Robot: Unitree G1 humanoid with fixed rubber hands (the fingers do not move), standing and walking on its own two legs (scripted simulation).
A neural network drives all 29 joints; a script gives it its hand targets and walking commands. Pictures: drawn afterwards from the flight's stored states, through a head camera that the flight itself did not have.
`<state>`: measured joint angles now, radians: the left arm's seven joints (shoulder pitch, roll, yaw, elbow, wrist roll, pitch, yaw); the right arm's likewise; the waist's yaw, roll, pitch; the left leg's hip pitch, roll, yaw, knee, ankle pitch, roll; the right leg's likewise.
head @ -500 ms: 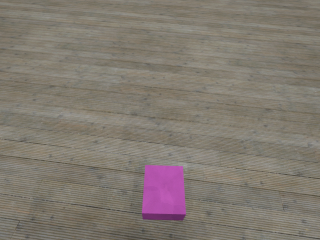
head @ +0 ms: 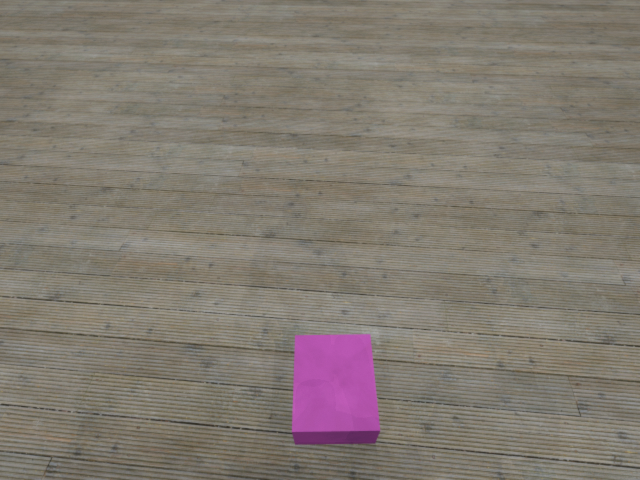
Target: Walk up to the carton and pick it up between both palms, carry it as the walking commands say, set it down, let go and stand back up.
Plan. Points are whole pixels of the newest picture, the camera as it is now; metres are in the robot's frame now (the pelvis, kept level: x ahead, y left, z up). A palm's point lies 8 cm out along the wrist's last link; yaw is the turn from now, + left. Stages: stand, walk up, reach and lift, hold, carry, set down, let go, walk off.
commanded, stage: stand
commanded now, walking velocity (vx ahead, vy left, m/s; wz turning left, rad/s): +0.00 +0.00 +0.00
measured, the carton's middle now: (333, 387) +0.48 -0.02 -0.70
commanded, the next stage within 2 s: reach and lift in 0.08 s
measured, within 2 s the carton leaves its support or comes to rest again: neither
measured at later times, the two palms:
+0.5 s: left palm out of the picture +0.15 +0.24 -0.15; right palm (514, 476) +0.16 -0.24 -0.14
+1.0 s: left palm (200, 404) +0.28 +0.22 -0.20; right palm (454, 379) +0.30 -0.20 -0.18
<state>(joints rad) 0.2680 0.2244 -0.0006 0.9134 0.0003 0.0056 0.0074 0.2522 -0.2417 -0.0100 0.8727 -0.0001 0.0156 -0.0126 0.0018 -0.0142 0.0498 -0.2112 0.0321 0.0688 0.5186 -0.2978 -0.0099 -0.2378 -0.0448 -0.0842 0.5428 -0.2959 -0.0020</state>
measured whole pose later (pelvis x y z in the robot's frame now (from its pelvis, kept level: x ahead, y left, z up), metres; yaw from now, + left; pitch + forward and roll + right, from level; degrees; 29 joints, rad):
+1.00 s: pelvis -0.08 +0.02 -0.07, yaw -1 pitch +31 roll -2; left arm -0.59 0.22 0.08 0.69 0.00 0.23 0.06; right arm -0.65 -0.24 -0.22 0.75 0.00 0.19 0.01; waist 0.00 -0.01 0.04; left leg -1.17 0.04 0.05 0.91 -0.28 0.01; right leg -1.16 -0.06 -0.08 0.84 -0.22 0.00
